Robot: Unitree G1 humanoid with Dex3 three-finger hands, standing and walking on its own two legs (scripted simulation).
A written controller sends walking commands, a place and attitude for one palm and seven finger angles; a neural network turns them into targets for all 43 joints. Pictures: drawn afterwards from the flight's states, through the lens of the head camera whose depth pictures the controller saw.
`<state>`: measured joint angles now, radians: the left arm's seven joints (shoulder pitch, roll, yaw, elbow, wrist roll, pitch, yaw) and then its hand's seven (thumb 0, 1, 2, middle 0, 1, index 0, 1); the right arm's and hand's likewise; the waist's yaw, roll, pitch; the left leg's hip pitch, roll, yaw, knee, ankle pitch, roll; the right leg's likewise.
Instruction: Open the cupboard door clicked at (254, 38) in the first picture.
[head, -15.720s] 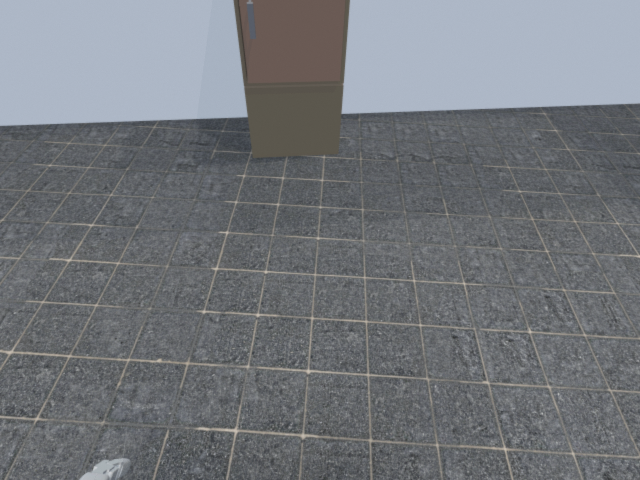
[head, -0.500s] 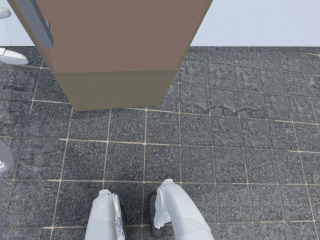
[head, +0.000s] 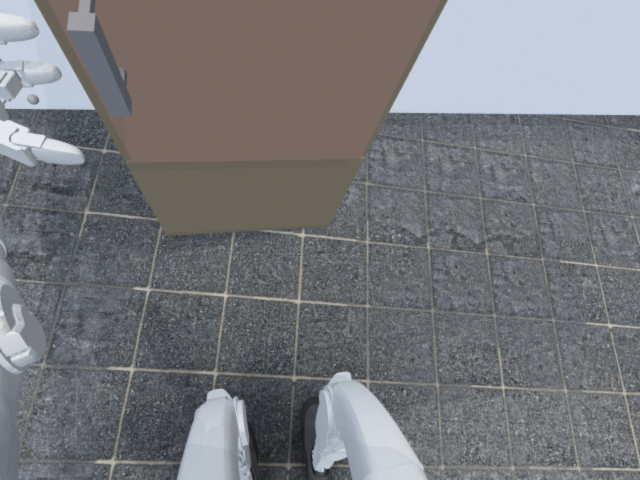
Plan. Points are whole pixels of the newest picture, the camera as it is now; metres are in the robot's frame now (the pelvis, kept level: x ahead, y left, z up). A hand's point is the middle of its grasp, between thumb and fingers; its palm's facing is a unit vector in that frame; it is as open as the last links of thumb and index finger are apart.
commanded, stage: move the hooked fingers beside the handle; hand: left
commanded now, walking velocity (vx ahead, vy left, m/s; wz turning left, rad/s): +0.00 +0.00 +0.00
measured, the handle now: (105, 56) +0.59 +0.20 +0.04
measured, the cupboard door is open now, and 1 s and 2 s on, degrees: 0 0 0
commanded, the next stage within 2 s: slide the fingers in behind the handle in 0.50 s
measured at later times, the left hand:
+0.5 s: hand (29, 101) +0.54 +0.27 +0.03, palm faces +0.02 -1.00 +0.00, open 14.0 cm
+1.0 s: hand (58, 93) +0.54 +0.24 +0.04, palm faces +0.02 -1.00 -0.02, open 14.0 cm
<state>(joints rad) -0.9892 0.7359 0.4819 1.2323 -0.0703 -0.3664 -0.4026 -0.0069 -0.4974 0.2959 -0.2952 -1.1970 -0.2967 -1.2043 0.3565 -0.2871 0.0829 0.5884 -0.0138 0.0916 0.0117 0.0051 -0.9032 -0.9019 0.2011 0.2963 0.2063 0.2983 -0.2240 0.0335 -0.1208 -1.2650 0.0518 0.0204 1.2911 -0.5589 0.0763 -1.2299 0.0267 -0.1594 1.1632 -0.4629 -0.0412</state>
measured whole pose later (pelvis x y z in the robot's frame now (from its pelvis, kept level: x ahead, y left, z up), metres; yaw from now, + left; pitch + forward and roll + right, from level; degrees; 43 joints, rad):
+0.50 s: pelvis -0.01 +0.01 -0.01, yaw -1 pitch +32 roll -8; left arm -1.06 0.79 0.49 1.26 -0.04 -0.33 -0.41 -0.01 -0.50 0.30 -0.30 -1.20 -0.30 -1.20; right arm 0.37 -0.28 0.11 0.60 -0.02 0.09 0.01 0.01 -0.90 -0.90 0.20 0.30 0.21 0.30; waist -0.25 0.04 -0.11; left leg -1.34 0.05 0.01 1.35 -0.57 0.09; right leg -1.30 0.02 -0.17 1.20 -0.46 -0.03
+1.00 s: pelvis +0.00 +0.01 +0.00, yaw -1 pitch +31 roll -7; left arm -0.97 0.66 0.47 1.16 -0.05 -0.39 -0.32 -0.01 -0.50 0.30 -0.30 -1.20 -0.30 -1.20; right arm 0.38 -0.26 0.08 0.60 -0.03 0.10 0.04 0.01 -0.90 -0.90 0.20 0.30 0.21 0.30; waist -0.23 0.04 -0.12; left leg -1.27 0.05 0.02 1.29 -0.56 0.08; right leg -1.23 0.03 -0.15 1.16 -0.46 -0.03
